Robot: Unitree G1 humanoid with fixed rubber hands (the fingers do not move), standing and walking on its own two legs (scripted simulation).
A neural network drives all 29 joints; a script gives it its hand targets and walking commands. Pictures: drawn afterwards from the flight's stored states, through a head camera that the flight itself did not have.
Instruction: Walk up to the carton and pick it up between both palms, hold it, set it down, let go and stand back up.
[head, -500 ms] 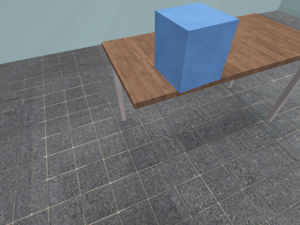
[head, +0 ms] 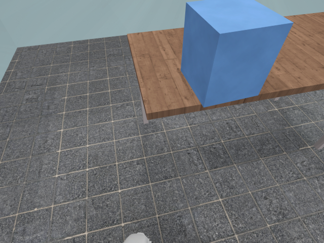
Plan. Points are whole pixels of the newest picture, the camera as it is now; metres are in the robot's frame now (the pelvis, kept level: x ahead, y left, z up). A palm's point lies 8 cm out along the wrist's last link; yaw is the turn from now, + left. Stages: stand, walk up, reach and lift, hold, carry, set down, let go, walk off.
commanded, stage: walk up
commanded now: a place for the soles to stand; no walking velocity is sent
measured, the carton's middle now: (224, 51) +0.74 -0.15 +0.10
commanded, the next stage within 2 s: none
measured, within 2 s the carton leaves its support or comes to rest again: neither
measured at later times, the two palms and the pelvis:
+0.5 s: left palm out of the picture +0.15 +0.22 -0.15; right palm out of the picture +0.20 -0.43 -0.13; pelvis +0.12 -0.09 -0.04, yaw +5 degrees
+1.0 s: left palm (139, 215) +0.24 +0.11 -0.15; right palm out of the picture +0.30 -0.54 -0.12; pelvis +0.22 -0.21 -0.04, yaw +11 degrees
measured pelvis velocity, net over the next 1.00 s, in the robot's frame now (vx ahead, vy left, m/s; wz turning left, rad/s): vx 0.22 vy -0.21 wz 0.19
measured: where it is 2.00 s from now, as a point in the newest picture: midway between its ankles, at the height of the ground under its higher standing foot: (222, 234)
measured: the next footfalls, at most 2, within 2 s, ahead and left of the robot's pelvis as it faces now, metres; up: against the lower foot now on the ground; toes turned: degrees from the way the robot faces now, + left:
left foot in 0.10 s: +0.15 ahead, +0.13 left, +0.00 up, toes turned +3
right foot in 0.44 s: +0.24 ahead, -0.20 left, +0.00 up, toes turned +2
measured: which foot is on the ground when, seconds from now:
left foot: up 0.00-0.08, down 0.10-0.42, up 0.44-0.62, down 0.64-0.88, up 0.90-1.00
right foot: down 0.00-0.12, up 0.14-0.42, down 0.44-0.66, up 0.68-0.86, down 0.88-1.00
